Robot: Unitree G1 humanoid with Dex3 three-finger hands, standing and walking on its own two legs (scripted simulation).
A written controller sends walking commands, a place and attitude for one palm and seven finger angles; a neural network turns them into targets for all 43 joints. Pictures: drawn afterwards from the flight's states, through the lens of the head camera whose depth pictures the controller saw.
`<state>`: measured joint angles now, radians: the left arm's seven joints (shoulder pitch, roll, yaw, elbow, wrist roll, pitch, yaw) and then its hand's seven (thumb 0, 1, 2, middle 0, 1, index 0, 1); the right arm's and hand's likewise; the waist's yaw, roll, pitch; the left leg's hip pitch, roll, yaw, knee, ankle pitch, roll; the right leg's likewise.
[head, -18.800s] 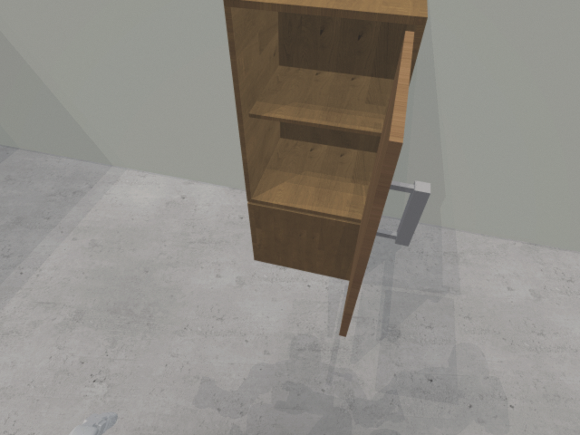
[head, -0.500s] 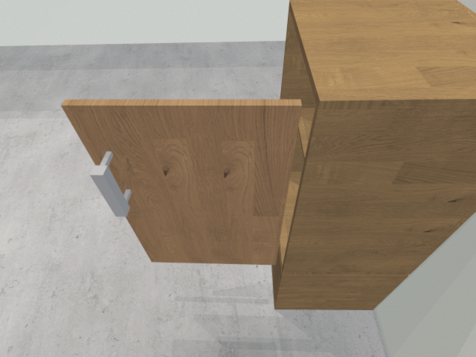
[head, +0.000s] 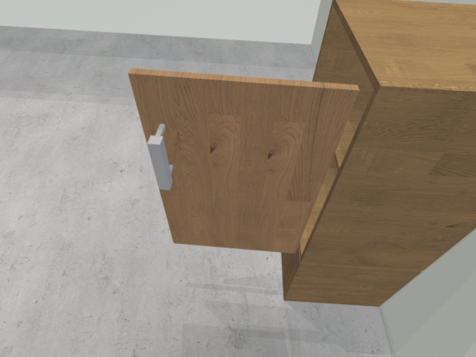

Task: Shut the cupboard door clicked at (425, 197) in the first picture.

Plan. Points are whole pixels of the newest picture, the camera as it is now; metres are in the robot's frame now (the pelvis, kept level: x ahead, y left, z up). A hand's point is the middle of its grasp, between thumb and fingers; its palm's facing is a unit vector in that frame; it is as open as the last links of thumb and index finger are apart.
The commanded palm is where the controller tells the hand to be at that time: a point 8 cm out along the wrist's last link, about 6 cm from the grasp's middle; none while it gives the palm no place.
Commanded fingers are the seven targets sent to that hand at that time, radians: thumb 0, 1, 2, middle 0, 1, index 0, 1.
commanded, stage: come to a stop and stand still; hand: left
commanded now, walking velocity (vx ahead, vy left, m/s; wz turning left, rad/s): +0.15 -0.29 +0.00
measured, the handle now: (163, 157) +0.47 +0.20 +0.05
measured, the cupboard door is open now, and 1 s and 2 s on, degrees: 89 89 89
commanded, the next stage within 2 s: look again from close up in 0.82 s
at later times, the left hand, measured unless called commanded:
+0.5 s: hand out of the picture -0.02 +0.13 -0.16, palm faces +0.01 -0.99 -0.17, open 7.4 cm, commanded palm none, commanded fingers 0.00 0.90 0.90 -0.20 -0.30 -0.20 -0.30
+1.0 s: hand out of the picture -0.02 +0.13 -0.16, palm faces +0.00 -0.98 -0.20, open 7.4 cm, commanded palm none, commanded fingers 0.00 0.90 0.90 -0.20 -0.30 -0.20 -0.30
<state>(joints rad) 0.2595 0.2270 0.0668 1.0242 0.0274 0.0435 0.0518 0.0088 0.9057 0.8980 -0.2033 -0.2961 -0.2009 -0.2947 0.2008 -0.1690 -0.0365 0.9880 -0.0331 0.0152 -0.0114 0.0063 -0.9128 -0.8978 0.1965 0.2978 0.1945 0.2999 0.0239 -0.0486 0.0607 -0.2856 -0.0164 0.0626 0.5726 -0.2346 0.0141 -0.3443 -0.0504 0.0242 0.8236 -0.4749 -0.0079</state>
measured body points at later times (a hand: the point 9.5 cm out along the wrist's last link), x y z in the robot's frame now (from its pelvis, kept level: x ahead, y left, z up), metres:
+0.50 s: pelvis -0.01 -0.02 +0.01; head +0.01 -0.03 +0.46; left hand -0.02 +0.18 -0.14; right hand -0.04 -0.24 -0.15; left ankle +0.02 +0.10 -0.70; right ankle -0.06 -0.09 -0.73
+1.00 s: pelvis +0.00 -0.03 +0.01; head +0.02 -0.04 +0.46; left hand -0.01 +0.18 -0.14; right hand +0.00 -0.25 -0.15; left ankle +0.01 +0.09 -0.71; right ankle -0.06 -0.09 -0.73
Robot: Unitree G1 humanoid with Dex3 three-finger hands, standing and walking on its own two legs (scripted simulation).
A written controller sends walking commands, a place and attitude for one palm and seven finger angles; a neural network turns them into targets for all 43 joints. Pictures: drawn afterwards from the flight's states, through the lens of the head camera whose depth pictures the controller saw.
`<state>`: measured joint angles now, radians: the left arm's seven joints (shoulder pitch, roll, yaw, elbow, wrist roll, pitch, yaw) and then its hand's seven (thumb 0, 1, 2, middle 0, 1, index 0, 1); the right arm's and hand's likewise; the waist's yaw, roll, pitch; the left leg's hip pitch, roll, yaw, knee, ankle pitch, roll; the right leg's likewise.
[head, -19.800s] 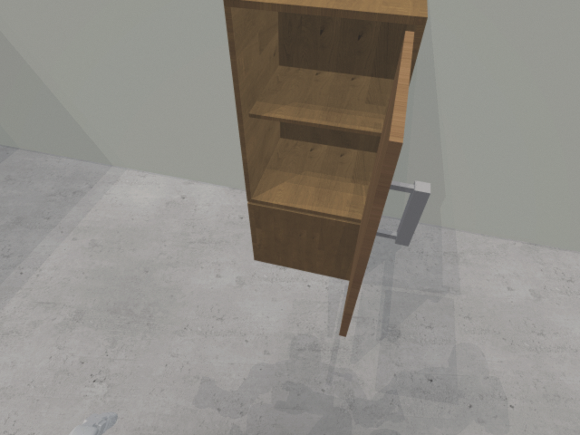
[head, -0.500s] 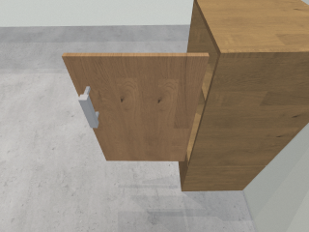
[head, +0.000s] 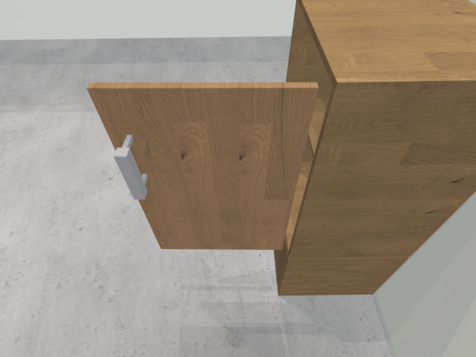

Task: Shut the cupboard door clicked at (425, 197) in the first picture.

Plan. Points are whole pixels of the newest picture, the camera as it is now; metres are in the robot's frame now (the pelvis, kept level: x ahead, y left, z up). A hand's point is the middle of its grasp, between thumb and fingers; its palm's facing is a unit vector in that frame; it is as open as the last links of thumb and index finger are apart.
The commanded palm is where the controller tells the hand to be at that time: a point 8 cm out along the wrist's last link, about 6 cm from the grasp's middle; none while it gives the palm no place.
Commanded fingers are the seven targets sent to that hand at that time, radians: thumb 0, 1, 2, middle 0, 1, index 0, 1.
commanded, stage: look again from close up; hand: left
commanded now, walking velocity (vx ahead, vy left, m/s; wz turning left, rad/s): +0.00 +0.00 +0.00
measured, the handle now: (134, 167) +0.46 +0.25 +0.04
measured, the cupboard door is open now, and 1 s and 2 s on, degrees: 89 89 89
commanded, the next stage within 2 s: raise the hand and make a fist in 0.44 s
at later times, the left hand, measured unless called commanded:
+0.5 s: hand out of the picture -0.01 +0.21 -0.18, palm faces +0.01 -0.98 -0.19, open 7.4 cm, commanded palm none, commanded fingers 0.00 0.90 0.90 -0.20 -0.30 -0.20 -0.30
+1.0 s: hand out of the picture +0.09 +0.22 -0.07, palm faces +0.15 -0.99 -0.04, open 6.0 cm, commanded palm +0.09 +0.26 -0.04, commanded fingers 0.00 0.90 0.90 -0.62 -0.76 -0.62 -0.76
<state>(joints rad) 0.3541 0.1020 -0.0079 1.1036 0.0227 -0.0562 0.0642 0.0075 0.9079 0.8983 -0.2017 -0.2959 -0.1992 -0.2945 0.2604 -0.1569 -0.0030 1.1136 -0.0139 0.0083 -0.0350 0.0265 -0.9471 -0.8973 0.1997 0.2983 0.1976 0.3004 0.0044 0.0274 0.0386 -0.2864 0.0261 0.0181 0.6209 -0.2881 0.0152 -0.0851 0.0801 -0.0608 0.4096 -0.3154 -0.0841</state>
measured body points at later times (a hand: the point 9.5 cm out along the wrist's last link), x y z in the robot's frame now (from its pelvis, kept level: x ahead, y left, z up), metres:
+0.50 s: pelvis -0.01 +0.04 +0.00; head +0.00 +0.05 +0.45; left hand -0.01 +0.27 -0.16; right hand -0.02 -0.18 -0.16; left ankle +0.00 +0.12 -0.74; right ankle -0.06 -0.06 -0.74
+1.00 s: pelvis -0.06 +0.02 -0.09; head -0.02 +0.05 +0.36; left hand +0.08 +0.27 -0.07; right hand +0.19 -0.21 -0.11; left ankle +0.00 +0.12 -0.74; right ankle -0.06 -0.06 -0.74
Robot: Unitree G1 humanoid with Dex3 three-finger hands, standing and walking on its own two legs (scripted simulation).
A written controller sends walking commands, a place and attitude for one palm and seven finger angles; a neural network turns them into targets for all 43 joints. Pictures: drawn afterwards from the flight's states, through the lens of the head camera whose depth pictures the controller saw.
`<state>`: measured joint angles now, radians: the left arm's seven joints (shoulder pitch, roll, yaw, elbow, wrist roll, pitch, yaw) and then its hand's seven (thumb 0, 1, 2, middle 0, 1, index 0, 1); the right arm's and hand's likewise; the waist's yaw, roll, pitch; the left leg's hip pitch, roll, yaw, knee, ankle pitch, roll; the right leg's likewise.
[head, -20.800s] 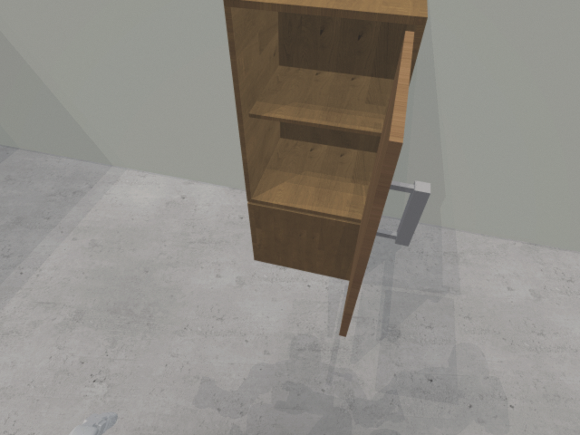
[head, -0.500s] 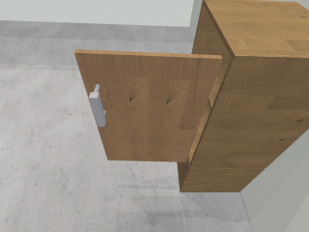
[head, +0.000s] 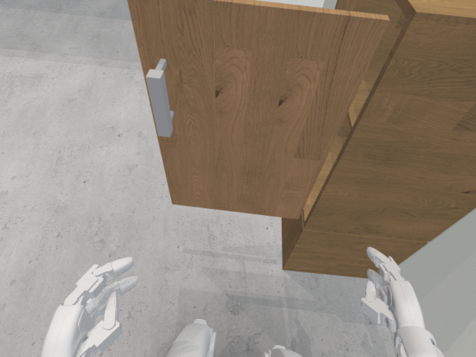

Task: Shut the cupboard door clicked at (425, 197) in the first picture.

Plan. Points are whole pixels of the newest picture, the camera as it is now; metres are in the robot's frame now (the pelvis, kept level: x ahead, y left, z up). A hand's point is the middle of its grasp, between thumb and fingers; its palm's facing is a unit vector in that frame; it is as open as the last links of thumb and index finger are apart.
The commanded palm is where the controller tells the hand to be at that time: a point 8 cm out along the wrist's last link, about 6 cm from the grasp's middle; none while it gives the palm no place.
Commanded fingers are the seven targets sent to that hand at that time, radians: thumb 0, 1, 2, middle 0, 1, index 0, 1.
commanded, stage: raise the hand and make a fist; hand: left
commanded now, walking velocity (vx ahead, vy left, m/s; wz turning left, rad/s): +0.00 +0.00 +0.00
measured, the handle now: (163, 98) +0.53 +0.21 +0.12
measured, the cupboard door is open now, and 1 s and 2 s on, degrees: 89 89 89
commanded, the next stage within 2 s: bring the fist close to the handle in 1.46 s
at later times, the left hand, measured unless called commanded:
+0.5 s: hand (115, 261) +0.22 +0.20 +0.10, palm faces +0.11 -0.99 -0.09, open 3.7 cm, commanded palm +0.19 +0.24 +0.09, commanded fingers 0.00 0.90 0.90 -1.08 -1.26 -1.08 -1.26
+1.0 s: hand (106, 243) +0.24 +0.21 +0.11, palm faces -0.01 -1.00 -0.04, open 3.1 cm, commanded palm +0.22 +0.27 +0.12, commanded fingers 0.00 0.90 0.90 -1.30 -1.50 -1.30 -1.50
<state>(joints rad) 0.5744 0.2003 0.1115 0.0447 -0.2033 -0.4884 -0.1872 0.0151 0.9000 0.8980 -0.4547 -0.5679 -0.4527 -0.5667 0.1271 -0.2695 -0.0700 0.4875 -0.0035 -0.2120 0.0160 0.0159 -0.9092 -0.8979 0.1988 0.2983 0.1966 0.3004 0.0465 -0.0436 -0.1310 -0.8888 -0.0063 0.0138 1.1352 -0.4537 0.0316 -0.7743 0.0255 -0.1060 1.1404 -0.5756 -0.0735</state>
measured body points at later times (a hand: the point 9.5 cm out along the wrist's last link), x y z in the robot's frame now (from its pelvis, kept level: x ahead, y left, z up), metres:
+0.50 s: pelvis +0.01 +0.00 +0.02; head +0.06 -0.01 +0.46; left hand +0.21 +0.25 +0.10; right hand +0.14 -0.26 -0.08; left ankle +0.06 +0.10 -0.65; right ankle +0.00 -0.08 -0.65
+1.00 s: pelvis +0.02 +0.03 +0.04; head +0.04 +0.04 +0.49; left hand +0.23 +0.27 +0.11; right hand +0.21 -0.18 -0.02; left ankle +0.06 +0.10 -0.65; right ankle +0.00 -0.08 -0.65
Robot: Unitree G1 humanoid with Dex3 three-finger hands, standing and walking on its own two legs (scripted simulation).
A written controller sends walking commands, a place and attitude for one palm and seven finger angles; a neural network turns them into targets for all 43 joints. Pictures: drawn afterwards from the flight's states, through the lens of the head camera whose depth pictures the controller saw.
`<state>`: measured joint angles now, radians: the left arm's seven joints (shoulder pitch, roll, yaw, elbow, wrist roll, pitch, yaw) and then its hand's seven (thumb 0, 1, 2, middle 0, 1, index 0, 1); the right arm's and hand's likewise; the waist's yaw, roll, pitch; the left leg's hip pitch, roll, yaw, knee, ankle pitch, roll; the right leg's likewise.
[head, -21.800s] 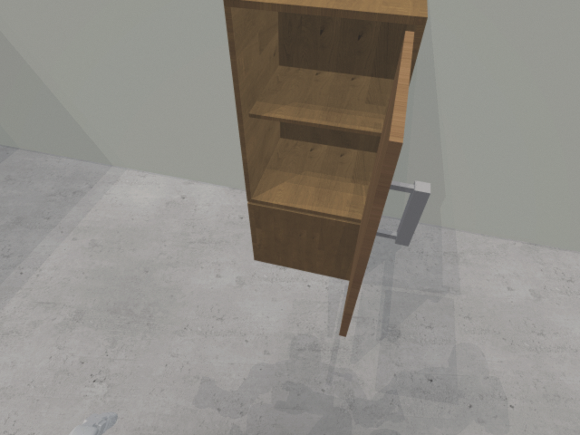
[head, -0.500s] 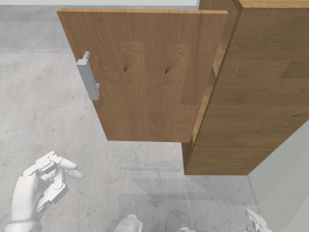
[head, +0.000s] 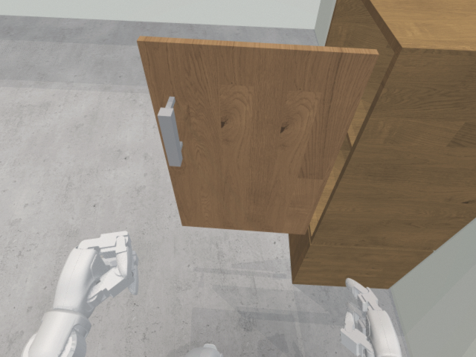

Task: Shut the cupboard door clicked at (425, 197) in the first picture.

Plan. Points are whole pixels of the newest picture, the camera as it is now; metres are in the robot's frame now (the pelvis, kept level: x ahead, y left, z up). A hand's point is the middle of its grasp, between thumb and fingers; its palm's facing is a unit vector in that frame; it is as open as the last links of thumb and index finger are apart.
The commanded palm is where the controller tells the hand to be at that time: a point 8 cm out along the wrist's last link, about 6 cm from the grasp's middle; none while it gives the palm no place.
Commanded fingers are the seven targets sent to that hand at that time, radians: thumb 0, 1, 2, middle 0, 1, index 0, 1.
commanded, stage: raise the hand and make a fist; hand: left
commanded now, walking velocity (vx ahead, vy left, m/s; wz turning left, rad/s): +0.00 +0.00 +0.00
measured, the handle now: (173, 132) +0.51 +0.18 +0.08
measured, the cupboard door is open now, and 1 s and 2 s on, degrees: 89 89 89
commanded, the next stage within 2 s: bring the fist close to the handle in 0.46 s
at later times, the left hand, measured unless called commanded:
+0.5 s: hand (122, 266) +0.22 +0.18 +0.10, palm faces +0.06 -1.00 -0.07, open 3.1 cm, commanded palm +0.19 +0.23 +0.09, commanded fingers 0.00 0.90 0.90 -1.30 -1.50 -1.30 -1.50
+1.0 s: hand (155, 223) +0.30 +0.16 +0.08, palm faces +0.02 -1.00 -0.04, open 3.1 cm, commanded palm +0.27 +0.22 +0.09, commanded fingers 0.00 0.90 0.90 -1.30 -1.50 -1.30 -1.50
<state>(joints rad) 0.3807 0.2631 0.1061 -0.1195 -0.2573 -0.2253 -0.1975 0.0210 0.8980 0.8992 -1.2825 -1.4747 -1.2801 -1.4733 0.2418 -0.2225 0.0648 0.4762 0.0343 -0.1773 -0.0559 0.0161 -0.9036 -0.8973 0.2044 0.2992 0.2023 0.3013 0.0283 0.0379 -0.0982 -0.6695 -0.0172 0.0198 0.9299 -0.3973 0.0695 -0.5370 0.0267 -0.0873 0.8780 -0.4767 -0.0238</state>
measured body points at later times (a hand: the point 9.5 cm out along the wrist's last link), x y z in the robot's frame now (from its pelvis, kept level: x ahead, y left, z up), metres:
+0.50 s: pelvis -0.01 -0.01 +0.00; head +0.01 -0.01 +0.45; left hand +0.21 +0.24 +0.11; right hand +0.16 -0.24 -0.07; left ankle +0.04 +0.07 -0.69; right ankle -0.02 -0.11 -0.69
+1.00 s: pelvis +0.00 -0.04 +0.01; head +0.03 -0.05 +0.46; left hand +0.29 +0.22 +0.09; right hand +0.15 -0.28 -0.08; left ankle +0.04 +0.07 -0.69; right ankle -0.02 -0.11 -0.69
